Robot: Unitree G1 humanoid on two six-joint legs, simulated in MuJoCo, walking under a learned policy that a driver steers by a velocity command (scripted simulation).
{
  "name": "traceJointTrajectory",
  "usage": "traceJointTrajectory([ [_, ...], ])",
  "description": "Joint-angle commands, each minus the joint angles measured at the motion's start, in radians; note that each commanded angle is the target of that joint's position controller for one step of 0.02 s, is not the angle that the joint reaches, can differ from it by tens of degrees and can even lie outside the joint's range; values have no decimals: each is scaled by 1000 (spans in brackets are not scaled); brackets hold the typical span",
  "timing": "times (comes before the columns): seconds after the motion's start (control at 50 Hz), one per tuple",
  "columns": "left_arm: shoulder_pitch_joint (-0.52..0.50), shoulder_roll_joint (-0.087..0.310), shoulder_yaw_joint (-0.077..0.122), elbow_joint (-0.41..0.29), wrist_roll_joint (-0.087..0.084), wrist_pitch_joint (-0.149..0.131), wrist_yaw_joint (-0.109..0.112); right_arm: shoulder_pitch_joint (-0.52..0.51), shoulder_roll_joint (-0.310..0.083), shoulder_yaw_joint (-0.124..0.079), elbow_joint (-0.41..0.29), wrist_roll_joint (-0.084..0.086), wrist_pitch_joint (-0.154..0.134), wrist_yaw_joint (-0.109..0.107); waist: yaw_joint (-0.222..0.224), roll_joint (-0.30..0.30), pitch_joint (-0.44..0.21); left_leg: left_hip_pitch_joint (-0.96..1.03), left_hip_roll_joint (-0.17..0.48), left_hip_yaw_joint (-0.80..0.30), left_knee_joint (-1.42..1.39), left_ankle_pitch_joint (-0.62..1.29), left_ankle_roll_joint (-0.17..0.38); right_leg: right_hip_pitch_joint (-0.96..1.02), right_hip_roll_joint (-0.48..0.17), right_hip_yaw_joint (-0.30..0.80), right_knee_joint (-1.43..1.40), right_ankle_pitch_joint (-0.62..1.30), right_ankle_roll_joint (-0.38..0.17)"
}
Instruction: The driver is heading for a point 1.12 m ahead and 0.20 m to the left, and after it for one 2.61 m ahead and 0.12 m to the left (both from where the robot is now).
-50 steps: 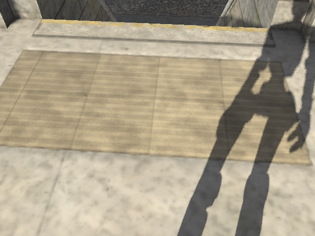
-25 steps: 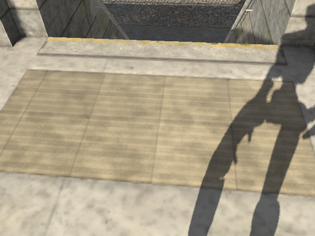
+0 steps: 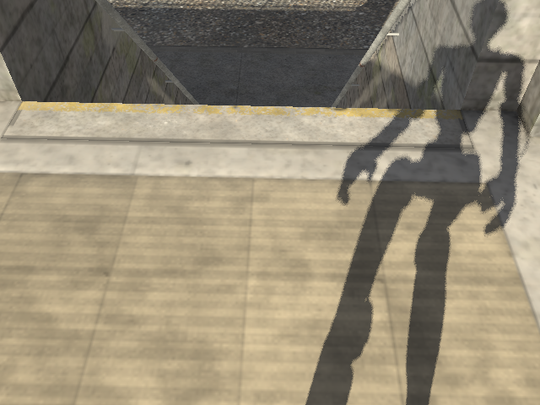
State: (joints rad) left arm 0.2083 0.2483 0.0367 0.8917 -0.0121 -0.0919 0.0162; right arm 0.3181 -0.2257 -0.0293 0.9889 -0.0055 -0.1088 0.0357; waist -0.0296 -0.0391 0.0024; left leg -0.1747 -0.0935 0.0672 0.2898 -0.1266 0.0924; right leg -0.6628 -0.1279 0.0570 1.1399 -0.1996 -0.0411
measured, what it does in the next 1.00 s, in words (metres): walks ahead: right foot, then left foot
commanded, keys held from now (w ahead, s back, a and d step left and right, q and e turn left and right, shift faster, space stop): w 1.00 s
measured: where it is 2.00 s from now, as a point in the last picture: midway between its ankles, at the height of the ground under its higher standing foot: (264, 242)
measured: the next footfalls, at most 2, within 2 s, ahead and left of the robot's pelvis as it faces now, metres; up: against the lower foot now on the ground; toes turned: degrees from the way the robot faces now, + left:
right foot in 0.30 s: +0.34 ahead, -0.17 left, +0.00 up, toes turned -2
left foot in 0.86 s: +0.65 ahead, +0.07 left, +0.00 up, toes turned +3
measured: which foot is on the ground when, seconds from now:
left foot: down 0.00-0.32, up 0.34-0.84, down 0.86-1.00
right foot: up 0.00-0.28, down 0.30-0.88, up 0.90-1.00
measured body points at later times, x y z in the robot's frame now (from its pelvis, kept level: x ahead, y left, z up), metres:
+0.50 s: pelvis +0.28 -0.08 +0.00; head +0.29 -0.10 +0.45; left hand +0.33 +0.18 -0.12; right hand +0.37 -0.35 -0.14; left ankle +0.29 +0.08 -0.66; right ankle +0.30 -0.16 -0.74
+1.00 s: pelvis +0.55 -0.01 -0.01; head +0.58 +0.00 +0.44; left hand +0.59 +0.25 -0.15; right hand +0.66 -0.28 -0.13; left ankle +0.61 +0.07 -0.74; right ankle +0.47 -0.17 -0.65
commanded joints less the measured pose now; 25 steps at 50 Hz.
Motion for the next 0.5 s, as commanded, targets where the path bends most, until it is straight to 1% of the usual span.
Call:
traceJointTrajectory([
  [0.02,35,47,14,-42,13,3,7,-40,-132,-21,-55,1,-18,-20,47,75,54,-107,279,-208,-207,70,171,-20,-42,1,-140,161,28],
  [0.06,-51,37,11,-66,9,-4,2,1,-144,-23,-48,9,-10,-31,17,72,52,-57,270,-183,-199,89,146,-22,-26,-14,-303,257,30],
  [0.1,-128,29,7,-85,3,-9,-6,41,-160,-25,-38,17,-5,-35,-12,76,53,-17,264,-160,-190,85,127,11,3,-37,-431,307,36],
  [0.16,-216,33,2,-113,-7,-12,-23,96,-169,-29,-16,26,6,-36,-46,86,72,73,294,-165,-157,58,121,16,24,-48,-534,281,37],
  [0.2,-250,43,3,-134,-10,-18,-36,114,-170,-32,-4,27,17,-38,-48,91,81,145,327,-179,-118,59,113,8,32,-43,-583,217,17],
  [0.22,-249,53,5,-140,-10,-22,-42,113,-175,-35,-3,27,22,-39,-41,96,78,172,342,-187,-94,71,106,24,38,-45,-604,176,3],
  [0.24,-226,65,10,-140,-10,-27,-46,105,-182,-38,-3,27,27,-40,-22,104,67,189,351,-193,-63,110,97,66,49,-52,-624,136,-11],
  [0.26,-172,84,19,-129,-9,-31,-48,85,-189,-40,-7,27,33,-41,15,115,38,191,345,-183,0,226,83,153,73,-74,-645,107,-28],
  [0.28,-45,119,41,-91,-7,-33,-45,67,-177,-34,-13,22,38,-40,81,107,-35,172,298,-143,151,390,61,322,108,-100,-667,100,-53],
  [0.3,160,191,68,-39,-1,-35,-37,57,-138,-18,-34,8,38,-40,158,54,-179,30,236,-86,422,360,25,616,21,-4,-639,125,-108],
  [0.32,295,308,97,-12,15,-27,-35,159,-22,18,-52,4,16,-30,143,-196,-326,-396,67,-11,834,-18,-56,1027,-230,429,-696,17,-265],
  [0.34,311,229,75,-8,12,-26,-39,161,-57,13,-36,20,-12,-25,149,-222,-391,-544,44,-166,1000,-420,-46,1071,-284,689,-835,-66,-302],
  [0.36,217,167,54,-23,7,-28,-39,68,-155,-13,-62,47,-26,-21,130,-150,-240,-629,109,-186,1060,-363,-23,948,-251,549,-843,-71,-243],
  [0.38,117,130,41,-48,5,-26,-39,1,-163,-15,-80,49,-28,-25,99,-78,-155,-610,166,-156,1029,-263,-16,800,-211,400,-860,2,-209],
  [0.4,48,98,30,-59,8,-24,-44,-33,-149,-19,-85,35,-22,-31,71,-21,-88,-570,200,-139,963,-191,-22,666,-166,299,-900,72,-191],
  [0.42,18,74,22,-59,14,-26,-49,-25,-135,-25,-84,25,-7,-36,38,-32,-55,-508,230,-142,902,-142,-26,578,-126,223,-936,114,-172],
  [0.44,17,65,20,-49,18,-27,-53,-5,-110,-24,-77,23,8,-37,19,-46,-42,-460,235,-135,875,-114,-32,525,-103,181,-964,141,-169],
  [0.46,35,72,23,-36,17,-31,-53,11,-89,-22,-72,21,19,-38,11,-42,-35,-445,235,-125,858,-96,-40,500,-92,146,-980,194,-177],
  [0.48,55,86,27,-23,17,-33,-50,6,-85,-24,-76,19,26,-40,4,-34,-21,-460,237,-122,833,-70,-47,494,-88,117,-992,245,-184],
  [0.5,74,101,31,-12,18,-34,-46,-21,-88,-26,-87,16,29,-42,5,-24,-9,-491,239,-121,796,-33,-54,500,-87,98,-1000,284,-188],
])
